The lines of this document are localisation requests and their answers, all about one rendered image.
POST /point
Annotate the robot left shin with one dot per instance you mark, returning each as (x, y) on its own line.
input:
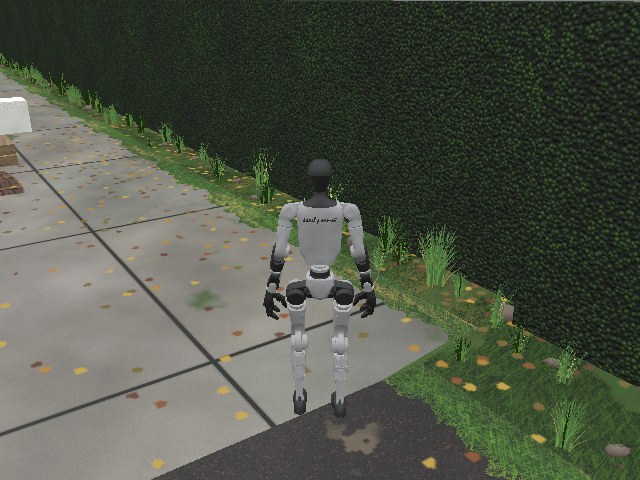
(298, 360)

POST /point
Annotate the right robot forearm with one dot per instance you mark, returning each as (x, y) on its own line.
(364, 272)

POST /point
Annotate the left robot upper arm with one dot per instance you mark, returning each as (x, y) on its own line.
(288, 212)

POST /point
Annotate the right robot foot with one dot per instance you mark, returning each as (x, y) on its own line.
(339, 409)

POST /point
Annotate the robot right hand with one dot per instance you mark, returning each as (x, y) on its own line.
(370, 302)

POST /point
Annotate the right robot upper arm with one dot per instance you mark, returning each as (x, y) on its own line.
(352, 213)

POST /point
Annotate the robot left hand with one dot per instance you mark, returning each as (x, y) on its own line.
(269, 303)

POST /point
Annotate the left robot forearm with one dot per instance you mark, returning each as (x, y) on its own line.
(275, 272)

